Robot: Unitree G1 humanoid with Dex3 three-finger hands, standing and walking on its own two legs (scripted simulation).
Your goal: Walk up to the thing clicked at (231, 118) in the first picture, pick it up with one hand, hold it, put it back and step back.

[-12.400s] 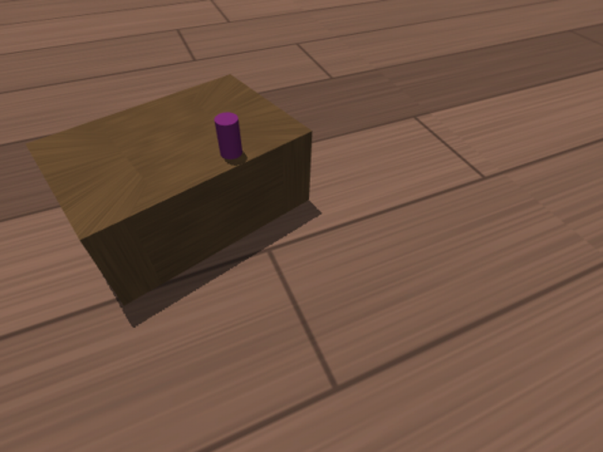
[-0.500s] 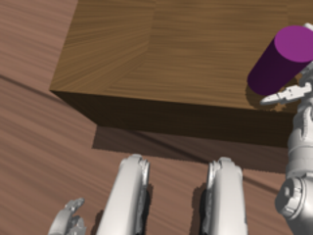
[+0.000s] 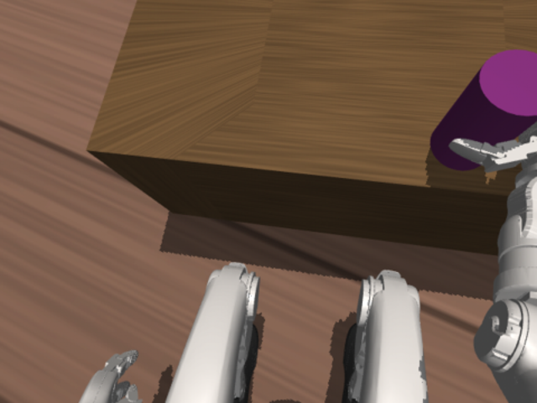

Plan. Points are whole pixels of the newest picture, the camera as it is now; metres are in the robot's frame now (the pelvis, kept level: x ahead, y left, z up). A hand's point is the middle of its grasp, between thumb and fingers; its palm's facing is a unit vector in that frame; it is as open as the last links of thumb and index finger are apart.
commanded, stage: settle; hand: right
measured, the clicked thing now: (485, 118) +0.50 -0.24 +0.01
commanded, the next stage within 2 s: lift in 1.20 s
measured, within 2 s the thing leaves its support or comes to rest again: leaves its support in 0.20 s
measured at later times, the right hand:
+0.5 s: hand out of the picture +0.49 -0.26 +0.08, palm faces +0.24 +0.97 -0.02, open 11.5 cm
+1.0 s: hand out of the picture +0.50 -0.27 +0.11, palm faces +0.26 +0.97 -0.01, open 11.6 cm
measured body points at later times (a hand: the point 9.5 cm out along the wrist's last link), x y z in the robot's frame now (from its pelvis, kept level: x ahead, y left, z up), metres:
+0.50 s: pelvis +0.01 +0.00 +0.05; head +0.19 -0.03 +0.45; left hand +0.12 +0.28 -0.07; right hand +0.47 -0.31 +0.08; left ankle +0.07 +0.13 -0.42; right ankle +0.09 -0.15 -0.42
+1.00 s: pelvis +0.02 -0.01 +0.09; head +0.21 -0.05 +0.50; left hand +0.13 +0.27 -0.02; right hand +0.48 -0.32 +0.12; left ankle +0.07 +0.13 -0.42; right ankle +0.09 -0.15 -0.42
